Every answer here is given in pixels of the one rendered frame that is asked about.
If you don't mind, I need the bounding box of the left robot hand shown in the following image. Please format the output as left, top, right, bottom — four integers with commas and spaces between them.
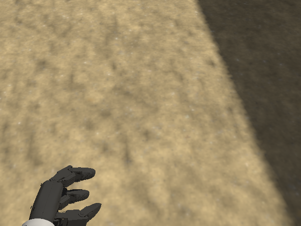
29, 165, 101, 226

